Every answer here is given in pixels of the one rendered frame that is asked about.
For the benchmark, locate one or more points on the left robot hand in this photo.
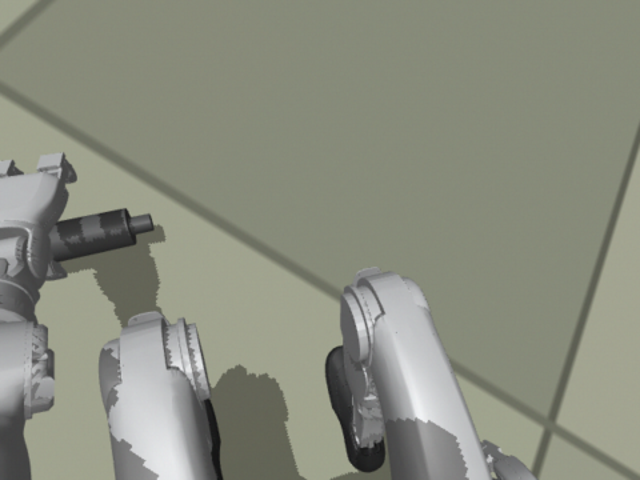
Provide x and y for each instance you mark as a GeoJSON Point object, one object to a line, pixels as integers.
{"type": "Point", "coordinates": [37, 198]}

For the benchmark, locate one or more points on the bottle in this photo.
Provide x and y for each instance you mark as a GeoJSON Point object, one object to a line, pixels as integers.
{"type": "Point", "coordinates": [92, 234]}

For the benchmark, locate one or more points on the left robot foot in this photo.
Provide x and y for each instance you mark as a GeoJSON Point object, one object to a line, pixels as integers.
{"type": "Point", "coordinates": [215, 453]}

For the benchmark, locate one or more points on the right robot hand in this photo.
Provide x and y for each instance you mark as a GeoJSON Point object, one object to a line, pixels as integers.
{"type": "Point", "coordinates": [505, 467]}

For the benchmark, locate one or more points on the right robot foot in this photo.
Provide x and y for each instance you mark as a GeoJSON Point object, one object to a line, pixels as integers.
{"type": "Point", "coordinates": [363, 459]}

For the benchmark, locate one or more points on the left robot arm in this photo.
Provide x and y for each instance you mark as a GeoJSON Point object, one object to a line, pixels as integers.
{"type": "Point", "coordinates": [26, 363]}

